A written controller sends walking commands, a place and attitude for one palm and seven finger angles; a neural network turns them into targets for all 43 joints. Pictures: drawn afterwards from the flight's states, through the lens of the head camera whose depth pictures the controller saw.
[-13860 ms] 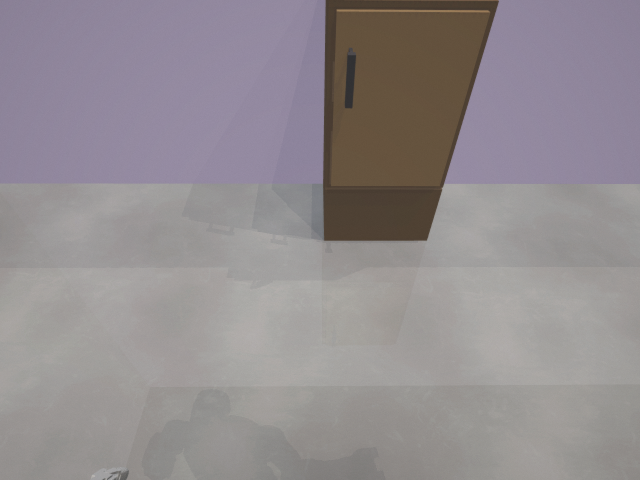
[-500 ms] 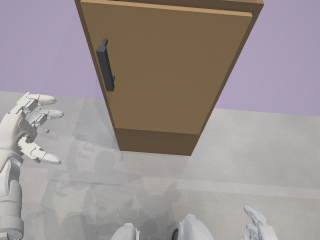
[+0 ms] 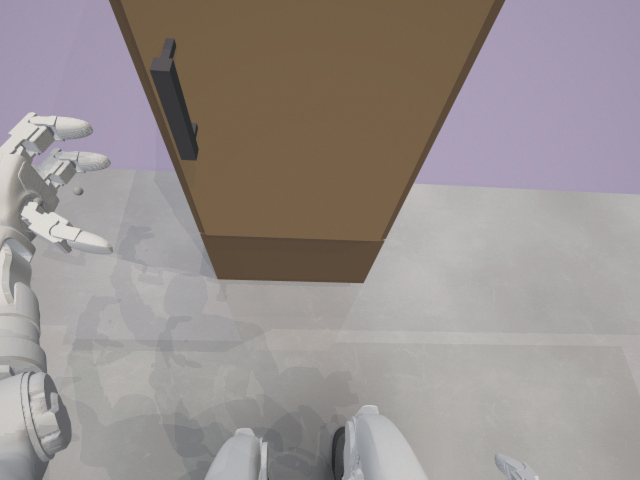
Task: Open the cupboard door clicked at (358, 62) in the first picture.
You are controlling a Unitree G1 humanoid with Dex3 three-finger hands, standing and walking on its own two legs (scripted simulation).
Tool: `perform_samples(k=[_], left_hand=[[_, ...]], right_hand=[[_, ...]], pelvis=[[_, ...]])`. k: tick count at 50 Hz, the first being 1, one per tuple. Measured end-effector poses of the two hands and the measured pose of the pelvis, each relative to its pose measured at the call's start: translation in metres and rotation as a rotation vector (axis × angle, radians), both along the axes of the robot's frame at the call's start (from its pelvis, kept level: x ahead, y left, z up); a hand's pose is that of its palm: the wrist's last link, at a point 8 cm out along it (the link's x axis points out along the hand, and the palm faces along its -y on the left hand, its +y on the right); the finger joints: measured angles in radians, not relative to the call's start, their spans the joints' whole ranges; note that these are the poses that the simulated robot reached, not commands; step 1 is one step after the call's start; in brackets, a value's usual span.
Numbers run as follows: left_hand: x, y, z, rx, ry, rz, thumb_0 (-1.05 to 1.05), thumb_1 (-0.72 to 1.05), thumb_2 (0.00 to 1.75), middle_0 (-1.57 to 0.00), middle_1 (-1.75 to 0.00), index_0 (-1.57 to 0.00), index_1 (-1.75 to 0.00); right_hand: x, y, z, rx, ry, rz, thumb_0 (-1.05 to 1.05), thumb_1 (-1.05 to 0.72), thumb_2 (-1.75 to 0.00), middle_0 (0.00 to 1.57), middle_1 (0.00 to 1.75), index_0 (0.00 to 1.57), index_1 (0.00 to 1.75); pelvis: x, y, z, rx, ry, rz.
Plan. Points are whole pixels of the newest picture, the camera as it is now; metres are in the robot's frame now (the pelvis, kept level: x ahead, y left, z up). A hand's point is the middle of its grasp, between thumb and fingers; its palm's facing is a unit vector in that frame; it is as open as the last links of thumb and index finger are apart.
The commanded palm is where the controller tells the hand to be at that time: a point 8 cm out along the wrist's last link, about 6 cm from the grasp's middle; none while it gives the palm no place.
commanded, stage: move the hooked fingers beside the handle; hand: left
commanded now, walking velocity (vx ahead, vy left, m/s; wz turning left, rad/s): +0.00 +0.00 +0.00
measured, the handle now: (180, 104) +0.58 +0.18 +0.06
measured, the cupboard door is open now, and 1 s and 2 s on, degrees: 0 0 0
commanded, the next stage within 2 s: slide the fingers in behind the handle in 1.48 s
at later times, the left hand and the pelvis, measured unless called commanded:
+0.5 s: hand (94, 139) +0.51 +0.27 +0.07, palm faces -0.02 -1.00 -0.02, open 14.0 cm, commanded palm +0.50 +0.31 +0.06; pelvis +0.00 +0.01 -0.01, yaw -1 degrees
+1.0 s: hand (92, 128) +0.54 +0.29 +0.05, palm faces -0.01 -1.00 -0.02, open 14.0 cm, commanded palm +0.53 +0.31 +0.05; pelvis +0.01 +0.02 -0.01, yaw -2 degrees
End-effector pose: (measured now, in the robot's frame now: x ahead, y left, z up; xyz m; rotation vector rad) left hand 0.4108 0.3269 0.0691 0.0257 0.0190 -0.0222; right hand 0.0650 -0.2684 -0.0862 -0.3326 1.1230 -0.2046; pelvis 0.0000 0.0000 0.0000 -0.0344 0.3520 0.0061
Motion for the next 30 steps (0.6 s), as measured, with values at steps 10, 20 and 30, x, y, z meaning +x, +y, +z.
perform_samples(k=[10,20,30], left_hand=[[0.033,-0.003,-0.002,0.000,0.015,0.002,-0.01,-0.50,0.30,-0.30,-1.20,-0.30,-1.20],[0.062,-0.001,-0.001,-0.004,0.015,0.004,-0.01,-0.50,0.30,-0.30,-1.20,-0.30,-1.20],[0.092,0.002,-0.001,0.002,0.012,0.000,-0.01,-0.50,0.30,-0.30,-1.20,-0.30,-1.20]], right_hand=[[-0.021,0.003,-0.004,-0.003,0.097,-0.042,0.00,-0.90,-0.90,0.20,0.30,0.20,0.30],[-0.045,0.003,-0.005,-0.019,0.188,-0.078,0.00,-0.90,-0.90,0.20,0.30,0.20,0.30],[-0.066,0.005,-0.004,-0.042,0.264,-0.107,0.00,-0.90,-0.90,0.20,0.30,0.20,0.30]], pelvis=[[0.002,0.003,-0.003,-0.006,0.031,-0.004],[0.002,0.005,-0.007,-0.018,0.060,-0.004],[0.001,0.008,-0.013,-0.033,0.101,-0.002]])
